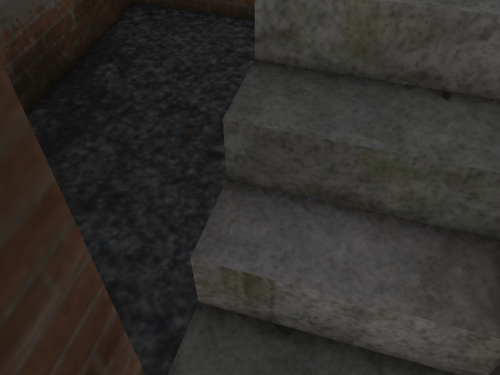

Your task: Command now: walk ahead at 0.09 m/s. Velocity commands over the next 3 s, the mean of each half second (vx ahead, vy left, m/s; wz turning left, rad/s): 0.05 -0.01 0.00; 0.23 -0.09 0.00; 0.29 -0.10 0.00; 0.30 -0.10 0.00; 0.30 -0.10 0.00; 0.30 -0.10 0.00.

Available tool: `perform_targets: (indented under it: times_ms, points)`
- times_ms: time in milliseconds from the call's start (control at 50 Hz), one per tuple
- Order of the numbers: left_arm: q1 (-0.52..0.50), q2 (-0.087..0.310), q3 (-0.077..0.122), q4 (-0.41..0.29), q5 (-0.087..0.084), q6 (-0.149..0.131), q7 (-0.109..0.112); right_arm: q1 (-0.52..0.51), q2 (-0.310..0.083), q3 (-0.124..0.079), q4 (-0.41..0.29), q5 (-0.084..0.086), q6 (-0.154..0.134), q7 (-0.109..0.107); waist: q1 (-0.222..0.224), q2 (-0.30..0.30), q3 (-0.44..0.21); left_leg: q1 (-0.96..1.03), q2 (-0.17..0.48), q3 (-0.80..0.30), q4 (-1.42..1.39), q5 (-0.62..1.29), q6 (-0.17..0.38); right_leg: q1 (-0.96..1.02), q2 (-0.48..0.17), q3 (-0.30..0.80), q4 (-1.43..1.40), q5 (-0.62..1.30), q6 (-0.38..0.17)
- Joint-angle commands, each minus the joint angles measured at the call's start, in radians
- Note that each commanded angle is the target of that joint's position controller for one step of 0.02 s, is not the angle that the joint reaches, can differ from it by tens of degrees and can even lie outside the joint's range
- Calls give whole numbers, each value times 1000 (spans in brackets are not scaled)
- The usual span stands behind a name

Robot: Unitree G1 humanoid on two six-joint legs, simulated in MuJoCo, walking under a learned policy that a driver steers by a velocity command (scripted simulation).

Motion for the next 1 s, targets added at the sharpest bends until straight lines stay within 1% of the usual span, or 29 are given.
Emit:
perform_targets:
  times_ms: [20,40,140,160,180,200,240,260,280,380,400,420,440,460,480,520,560,640,660,680,700,720,740,760,780,800,840,900,1000]
  points:
    - [-14,97,14,-43,-7,-4,-1,12,-111,-18,-7,0,-8,-11,1,-9,-31,-19,81,-29,-22,332,33,27,-96,39,-15,281,-26]
    - [14,67,5,-23,-19,-10,1,10,-97,-17,-3,0,-5,-18,1,-35,-44,-2,83,-43,-31,313,27,29,-85,36,-14,274,-20]
    - [42,77,2,12,-9,-5,5,19,-100,-19,34,3,-1,-21,-1,-4,20,-50,69,-54,-60,187,38,-6,-85,38,-24,184,-5]
    - [33,112,11,5,1,4,3,35,-114,-20,48,1,-3,-17,-2,21,43,-74,62,-41,-58,180,47,-13,-100,44,-25,170,-9]
    - [3,252,49,5,21,5,-4,13,-151,-37,10,15,3,-1,-22,-31,32,-116,15,-37,-43,72,23,-46,-27,18,18,85,12]
    - [8,211,46,5,25,10,-1,8,-147,-36,8,13,4,4,-10,2,27,-147,16,-39,-45,19,25,-54,-29,13,28,59,15]
    - [46,142,33,22,18,15,5,29,-102,-27,9,9,4,8,0,27,38,-205,12,-45,-56,-29,28,-51,-31,13,42,56,21]
    - [60,145,37,41,10,14,9,28,-84,-20,-7,-9,-3,12,-14,-4,46,-211,25,-51,-54,-27,30,-65,-28,9,54,69,23]
    - [66,136,37,45,15,13,11,35,-88,-19,-6,-12,-9,14,-7,8,33,-216,24,-50,-44,-17,32,-58,-34,12,57,89,21]
    - [71,161,42,57,15,6,3,61,-100,-16,-25,-3,-15,11,-10,-6,-18,-200,12,-39,-2,66,40,-47,-44,20,75,155,11]
    - [84,144,36,63,15,9,4,82,-108,-19,-14,4,-10,11,8,-7,-15,-211,13,-33,7,62,35,-38,-47,16,71,147,11]
    - [93,151,36,72,14,10,5,87,-104,-18,-20,4,-6,11,3,-18,-11,-214,11,-32,9,58,34,-42,-44,15,75,145,12]
    - [120,155,37,101,5,17,12,71,-98,-15,-45,-10,-10,16,-7,-29,-18,-208,29,-54,-14,2,41,-51,-26,4,81,93,17]
    - [128,31,-1,92,-19,26,10,52,-91,-7,-23,-46,-8,-1,4,23,-36,-159,99,-119,-52,-19,71,-57,-67,11,40,95,-5]
    - [120,51,0,97,-17,30,12,43,-96,-9,-32,-47,-9,-4,-9,5,-2,-150,114,-142,-71,-60,77,-78,-53,6,33,86,-6]
    - [101,95,4,94,-13,23,12,14,-106,-10,-51,-41,-15,-2,-25,29,14,-129,115,-151,-97,-109,78,-89,-46,3,17,90,-20]
    - [107,107,8,99,-14,15,12,18,-121,-17,-58,-36,-20,3,-38,42,29,-114,121,-150,-103,-103,78,-95,-42,4,6,96,-27]
    - [120,65,2,105,-18,6,11,5,-124,-30,-79,-31,-26,2,-41,45,41,-88,124,-127,-85,-18,84,-93,-41,15,-9,113,-34]
    - [135,32,-5,116,-24,2,14,-3,-98,-31,-91,-29,-28,-6,-47,2,22,-63,136,-144,-78,32,75,-86,-35,23,-12,145,-32]
    - [137,31,-4,115,-26,-2,16,-6,-100,-33,-93,-28,-28,-9,-44,3,19,-54,130,-124,-61,79,68,-74,-38,29,-24,168,-36]
    - [40,70,-2,9,32,-31,0,99,-88,-27,21,34,-8,-20,8,122,38,-126,25,15,5,197,58,26,-114,65,-37,294,-42]
    - [122,125,15,86,-9,-24,10,20,-49,-15,-62,-10,-23,-11,-34,-25,-7,-48,83,-16,-1,278,45,2,-76,52,-31,384,-61]
    - [126,99,10,89,-22,-23,15,9,-78,-22,-70,-18,-28,-7,-34,-23,-25,-36,85,-14,7,294,41,27,-79,47,-32,430,-63]
    - [126,81,8,90,-24,-21,17,-4,-83,-22,-75,-15,-30,-6,-33,-27,-38,-33,87,-14,7,299,38,46,-79,43,-33,441,-64]
    - [134,83,10,87,-17,-19,22,27,-84,-22,-67,-15,-27,3,-32,-40,-53,-28,91,-24,14,281,34,43,-69,34,-32,434,-57]
    - [135,59,5,80,-25,-23,23,17,-91,-25,-74,-15,-26,7,-28,-36,-42,-34,88,-24,28,266,35,38,-76,43,-33,399,-60]
    - [117,68,9,73,-25,-21,24,4,-80,-22,-84,-18,-24,10,-32,-32,-35,-45,91,-23,23,232,30,30,-70,44,-43,364,-64]
    - [90,63,12,62,-21,-22,22,-8,-83,-18,-104,-18,-25,8,-45,-29,-57,-34,92,-17,25,234,27,44,-65,46,-48,377,-64]
    - [66,74,20,50,-23,-22,18,-25,-91,-17,-122,-18,-28,5,-41,-23,-50,-39,100,-16,23,259,19,53,-62,45,-52,399,-64]
Next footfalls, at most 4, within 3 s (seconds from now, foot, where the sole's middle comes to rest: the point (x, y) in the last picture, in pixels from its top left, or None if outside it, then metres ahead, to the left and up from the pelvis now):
none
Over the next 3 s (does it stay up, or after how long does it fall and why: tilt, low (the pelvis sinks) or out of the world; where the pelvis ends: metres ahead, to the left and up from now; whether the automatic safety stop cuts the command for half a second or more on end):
stays up -0.01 -0.01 0.00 its command is cut before an obstacle after 0.4 s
